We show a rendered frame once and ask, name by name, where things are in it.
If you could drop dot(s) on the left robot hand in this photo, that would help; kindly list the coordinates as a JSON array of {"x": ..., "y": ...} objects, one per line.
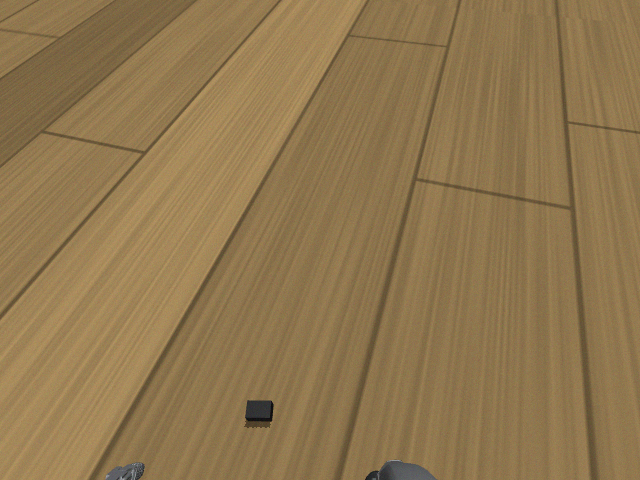
[{"x": 129, "y": 472}]

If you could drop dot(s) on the small box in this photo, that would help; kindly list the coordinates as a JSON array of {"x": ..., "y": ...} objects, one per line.
[{"x": 257, "y": 410}]

